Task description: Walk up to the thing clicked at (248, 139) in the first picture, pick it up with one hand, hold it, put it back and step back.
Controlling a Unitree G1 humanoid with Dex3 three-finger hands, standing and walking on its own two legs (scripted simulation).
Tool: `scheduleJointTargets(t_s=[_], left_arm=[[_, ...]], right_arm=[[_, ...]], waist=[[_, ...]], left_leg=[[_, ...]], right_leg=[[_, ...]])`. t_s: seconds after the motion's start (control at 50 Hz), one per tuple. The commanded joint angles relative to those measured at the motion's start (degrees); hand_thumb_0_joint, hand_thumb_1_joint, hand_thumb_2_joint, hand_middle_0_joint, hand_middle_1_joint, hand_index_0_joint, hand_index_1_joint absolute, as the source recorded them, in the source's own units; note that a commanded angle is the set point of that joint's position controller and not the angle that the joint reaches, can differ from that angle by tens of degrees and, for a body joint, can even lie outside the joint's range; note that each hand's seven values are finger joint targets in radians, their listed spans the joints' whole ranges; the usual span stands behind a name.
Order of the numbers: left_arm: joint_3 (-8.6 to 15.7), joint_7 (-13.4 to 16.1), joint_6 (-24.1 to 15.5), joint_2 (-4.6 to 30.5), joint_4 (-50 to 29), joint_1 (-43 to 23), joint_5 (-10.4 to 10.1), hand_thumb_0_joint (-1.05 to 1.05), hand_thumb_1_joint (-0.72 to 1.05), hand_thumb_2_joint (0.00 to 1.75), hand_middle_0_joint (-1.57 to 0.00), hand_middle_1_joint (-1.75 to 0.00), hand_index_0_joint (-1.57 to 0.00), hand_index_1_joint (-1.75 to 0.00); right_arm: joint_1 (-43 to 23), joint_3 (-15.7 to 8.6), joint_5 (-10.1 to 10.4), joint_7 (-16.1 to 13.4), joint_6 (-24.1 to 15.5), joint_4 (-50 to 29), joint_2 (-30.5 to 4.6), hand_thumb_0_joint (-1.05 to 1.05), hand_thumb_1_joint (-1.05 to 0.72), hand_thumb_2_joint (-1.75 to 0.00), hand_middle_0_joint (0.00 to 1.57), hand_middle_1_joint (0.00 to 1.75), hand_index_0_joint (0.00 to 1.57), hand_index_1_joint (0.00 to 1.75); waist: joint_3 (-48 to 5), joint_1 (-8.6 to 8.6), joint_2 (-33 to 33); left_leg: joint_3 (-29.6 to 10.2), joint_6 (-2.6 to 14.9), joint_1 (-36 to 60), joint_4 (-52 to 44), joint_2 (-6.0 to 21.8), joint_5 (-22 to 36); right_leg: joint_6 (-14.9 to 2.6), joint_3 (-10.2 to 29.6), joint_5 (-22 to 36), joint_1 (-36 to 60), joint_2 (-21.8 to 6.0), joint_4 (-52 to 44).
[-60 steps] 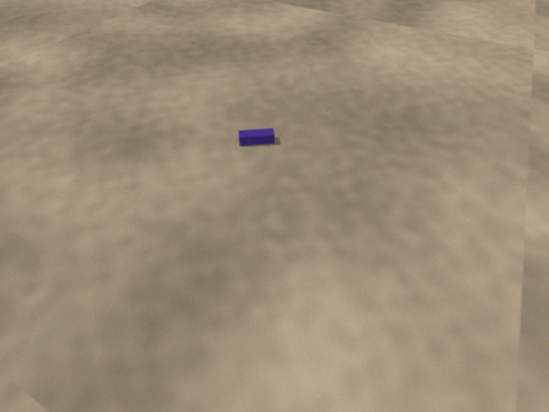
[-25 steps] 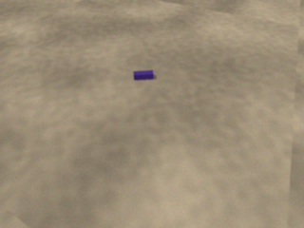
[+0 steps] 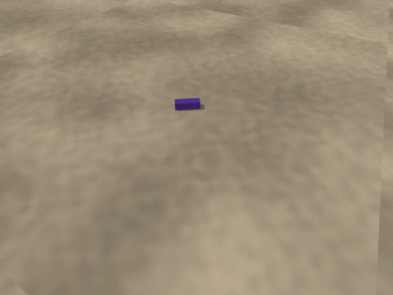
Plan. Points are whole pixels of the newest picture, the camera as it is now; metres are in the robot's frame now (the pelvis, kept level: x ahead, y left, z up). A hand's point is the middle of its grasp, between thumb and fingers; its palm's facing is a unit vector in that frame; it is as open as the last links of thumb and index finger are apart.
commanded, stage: walk up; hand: left
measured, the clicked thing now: (187, 104) +1.66 +0.12 -0.75
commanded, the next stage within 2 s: none
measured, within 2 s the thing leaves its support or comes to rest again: neither
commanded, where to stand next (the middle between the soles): +1.26 -0.14 m, yaw +6 degrees
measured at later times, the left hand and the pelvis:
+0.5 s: hand (85, 252) +0.26 +0.31 -0.15, palm faces -0.05 -0.95 -0.30, open 7.4 cm; pelvis +0.17 +0.03 -0.01, yaw +2 degrees
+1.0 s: hand (116, 187) +0.46 +0.28 -0.15, palm faces +0.04 -0.95 -0.32, open 7.4 cm; pelvis +0.43 +0.00 -0.01, yaw +3 degrees
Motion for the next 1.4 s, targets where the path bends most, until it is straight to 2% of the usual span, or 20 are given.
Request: scheduleJointTargets(t_s=[0.0, 0.04, 0.12, 0.16, 0.18, 0.2, 0.22, 0.32, 0.52, 0.58, 0.6, 0.64, 0.74, 0.94, 1.0, 1.02, 1.04, 1.06, 1.18, 1.38], left_arm=[[6.1, -0.2, -2.2, 17.6, -6.2, 3.0, 0.5, 0.00, 0.90, 0.90, -0.20, -0.30, -0.20, -0.30], [6.9, -0.3, -2.5, 19.7, -7.6, 4.1, 0.7, 0.00, 0.90, 0.90, -0.20, -0.30, -0.20, -0.30], [6.3, -0.9, -2.1, 19.2, -11.5, -3.1, 0.4, 0.00, 0.90, 0.90, -0.20, -0.30, -0.20, -0.30], [5.0, -1.4, -1.4, 16.6, -13.3, -7.0, 0.2, 0.00, 0.90, 0.90, -0.20, -0.30, -0.20, -0.30], [4.1, -1.6, -1.1, 12.7, -14.1, -5.2, 0.0, 0.00, 0.90, 0.90, -0.20, -0.30, -0.20, -0.30], [3.3, -1.3, -1.3, 9.1, -15.4, -5.6, -0.5, 0.00, 0.90, 0.90, -0.20, -0.30, -0.20, -0.30], [4.1, -0.7, -1.5, 15.2, -14.9, -5.0, -0.2, 0.00, 0.90, 0.90, -0.20, -0.30, -0.20, -0.30], [3.7, -1.5, -1.5, 15.9, -9.9, 1.8, -1.3, 0.00, 0.90, 0.90, -0.20, -0.30, -0.20, -0.30], [3.7, -3.6, -1.0, 12.1, -16.4, -9.3, -1.1, 0.00, 0.90, 0.90, -0.20, -0.30, -0.20, -0.30], [5.7, -2.6, -0.9, 13.7, -13.8, 2.2, -1.4, 0.00, 0.90, 0.90, -0.20, -0.30, -0.20, -0.30], [7.2, -1.8, -1.3, 16.4, -12.4, 10.4, -1.1, 0.00, 0.90, 0.90, -0.20, -0.30, -0.20, -0.30], [8.5, -0.7, -2.0, 24.1, -13.4, 12.8, -1.9, 0.00, 0.90, 0.90, -0.20, -0.30, -0.20, -0.30], [5.9, -0.3, -3.1, 16.3, -16.3, 1.3, -1.9, 0.00, 0.90, 0.90, -0.20, -0.30, -0.20, -0.30], [5.5, -1.5, -3.7, 17.9, -19.3, 4.4, -1.1, 0.00, 0.90, 0.90, -0.20, -0.30, -0.20, -0.30], [4.2, -1.2, -3.2, 15.5, -19.1, 4.8, -0.7, 0.00, 0.90, 0.90, -0.20, -0.30, -0.20, -0.30], [3.4, -1.1, -3.1, 12.8, -19.0, 8.0, -0.9, 0.00, 0.90, 0.90, -0.20, -0.30, -0.20, -0.30], [2.6, -0.9, -3.0, 9.0, -19.5, 10.8, -1.8, 0.00, 0.90, 0.90, -0.20, -0.30, -0.20, -0.30], [4.1, 0.1, -2.4, 16.2, -18.0, 10.2, -1.5, 0.00, 0.90, 0.90, -0.20, -0.30, -0.20, -0.30], [4.0, -1.0, -1.7, 15.1, -14.3, 10.9, -1.8, 0.00, 0.90, 0.90, -0.20, -0.30, -0.20, -0.30], [5.0, -3.1, -1.7, 13.5, -15.2, 4.9, -1.1, 0.00, 0.90, 0.90, -0.20, -0.30, -0.20, -0.30]], right_arm=[[-8.2, -3.9, -0.5, 0.0, -3.1, -9.0, -13.0, 0.00, -0.90, -0.90, 0.20, 0.30, 0.20, 0.30], [-7.8, -4.2, -0.6, 0.2, -3.3, -10.0, -14.3, 0.00, -0.90, -0.90, 0.20, 0.30, 0.20, 0.30], [-1.1, -5.2, 0.0, 1.3, -4.0, -9.3, -15.3, 0.00, -0.90, -0.90, 0.20, 0.30, 0.20, 0.30], [10.6, -6.6, 0.0, 0.6, -4.5, -5.9, -15.6, 0.00, -0.90, -0.90, 0.20, 0.30, 0.20, 0.30], [18.7, -8.4, -0.4, -0.4, -4.7, -4.0, -19.5, 0.00, -0.90, -0.90, 0.20, 0.30, 0.20, 0.30], [22.4, -9.3, -1.6, -1.0, -5.3, -4.9, -25.8, 0.00, -0.90, -0.90, 0.20, 0.30, 0.20, 0.30], [15.9, -9.1, 0.6, -0.9, -5.4, -7.9, -25.6, 0.00, -0.90, -0.90, 0.20, 0.30, 0.20, 0.30], [7.5, -5.5, 1.4, -1.3, -6.1, -11.7, -17.8, 0.00, -0.90, -0.90, 0.20, 0.30, 0.20, 0.30], [10.5, -6.0, 1.3, -1.7, -5.6, -13.9, -20.4, 0.00, -0.90, -0.90, 0.20, 0.30, 0.20, 0.30], [9.1, -5.7, 1.1, -2.5, -5.2, -14.8, -19.7, 0.00, -0.90, -0.90, 0.20, 0.30, 0.20, 0.30], [11.2, -4.7, 1.1, -2.4, -5.0, -14.9, -17.2, 0.00, -0.90, -0.90, 0.20, 0.30, 0.20, 0.30], [15.3, -3.7, 2.4, -2.5, -5.0, -16.6, -14.5, 0.00, -0.90, -0.90, 0.20, 0.30, 0.20, 0.30], [14.7, -4.5, 1.5, -0.7, -3.9, -12.5, -16.2, 0.00, -0.90, -0.90, 0.20, 0.30, 0.20, 0.30], [5.7, -5.3, 0.6, 1.2, -4.9, -15.9, -14.2, 0.00, -0.90, -0.90, 0.20, 0.30, 0.20, 0.30], [13.8, -6.3, 0.4, 0.2, -6.0, -13.2, -16.0, 0.00, -0.90, -0.90, 0.20, 0.30, 0.20, 0.30], [19.5, -7.2, -0.1, -0.6, -6.4, -12.4, -19.0, 0.00, -0.90, -0.90, 0.20, 0.30, 0.20, 0.30], [22.5, -8.4, -0.9, -1.4, -6.8, -13.7, -24.5, 0.00, -0.90, -0.90, 0.20, 0.30, 0.20, 0.30], [19.6, -8.7, 1.4, -1.4, -6.6, -14.9, -26.1, 0.00, -0.90, -0.90, 0.20, 0.30, 0.20, 0.30], [10.3, -5.6, 1.6, -1.8, -6.7, -16.8, -20.0, 0.00, -0.90, -0.90, 0.20, 0.30, 0.20, 0.30], [7.3, -5.9, 1.5, -1.5, -5.9, -17.1, -21.5, 0.00, -0.90, -0.90, 0.20, 0.30, 0.20, 0.30]], waist=[[5.9, 5.08, -7.4], [5.5, 5.70, -7.5], [6.8, 0.73, -9.2], [1.8, -6.10, -2.8], [-2.8, -10.03, 12.7], [-2.0, -10.80, 22.4], [-0.1, -7.77, 10.2], [5.4, -1.42, 4.9], [3.6, -2.42, 7.3], [-1.4, 4.77, 2.8], [-6.0, 8.60, -3.1], [-9.0, 6.85, -18.0], [4.4, -0.15, -7.2], [2.6, 1.62, -5.5], [-1.0, -3.66, 2.3], [-4.4, -6.24, 10.9], [-7.4, -5.79, 20.5], [-6.7, -5.85, 10.6], [1.8, -0.59, 8.4], [0.4, 0.92, 7.7]], left_leg=[[2.5, 0.75, -24.3, 10.1, 0.5, -1.3], [0.3, -0.24, -28.7, 17.6, 2.8, -7.4], [0.2, -0.31, -14.2, 8.6, 4.4, -2.4], [4.0, -1.18, 8.8, -1.4, 1.0, 7.8], [-5.5, 0.88, 23.9, -7.7, 4.0, -1.8], [-35.7, 5.11, 24.6, -17.5, 19.2, -19.8], [-41.0, 10.61, 19.1, -19.6, 23.9, -20.1], [-11.2, 7.68, 7.2, -15.5, 14.4, 9.5], [-1.0, 6.48, 4.2, -11.2, 12.1, 28.0], [1.3, 4.85, 1.2, 6.8, 11.0, 39.8], [3.2, 2.94, -4.7, 22.3, 7.5, 35.9], [1.9, 1.35, -27.3, 48.8, -4.1, -6.5], [-1.5, 1.35, -19.8, 38.5, 6.1, 4.6], [4.2, -1.63, -10.4, 9.7, 5.1, 14.0], [6.8, 0.39, 6.5, 5.5, 1.0, 10.5], [-0.9, 2.95, 14.7, -0.4, 5.4, 1.6], [-29.8, 7.95, 21.4, -7.5, 22.4, -5.1], [-40.9, 13.84, 17.5, -12.7, 27.3, -11.7], [-6.9, 10.40, -0.4, -9.9, 16.7, 15.2], [1.1, 7.49, -6.4, -3.7, 13.8, 10.9]], right_leg=[[-9.56, 22.6, -20.6, 7.6, -16.7, -13.4], [-13.34, 28.8, -20.6, 10.4, -22.2, -19.2], [-9.17, 15.1, -13.3, -1.2, -16.5, -15.1], [-5.12, 3.5, -10.0, -14.1, -9.2, -1.4], [-2.89, -3.6, -8.1, -25.2, -2.4, 19.2], [-0.38, 1.7, -13.1, -38.2, 5.3, 34.9], [-0.96, 9.9, -9.5, -36.6, -0.1, 37.7], [2.22, 7.4, 5.9, -27.8, -5.9, 31.0], [-0.17, -2.3, 17.4, -13.2, -4.6, 8.4], [-1.93, -2.9, 13.1, 2.0, -2.1, 6.6], [-3.34, -0.2, 7.9, 13.0, -1.9, 5.1], [-12.25, 40.8, -16.1, 20.6, -25.1, -13.9], [-8.97, 16.0, -7.7, -6.4, -14.3, -14.9], [-9.80, 7.8, -5.2, -10.0, -13.7, -12.2], [-6.89, 2.2, 7.2, -14.6, -9.3, 4.4], [-4.94, -1.1, 11.7, -19.1, -5.7, 21.4], [-0.78, -1.7, -6.3, -31.2, 1.7, 36.7], [-1.17, 6.2, -9.4, -33.1, 0.4, 41.9], [1.78, 5.0, 2.3, -24.3, -7.2, 33.4], [1.02, -4.8, 12.3, -7.4, -4.1, 9.9]])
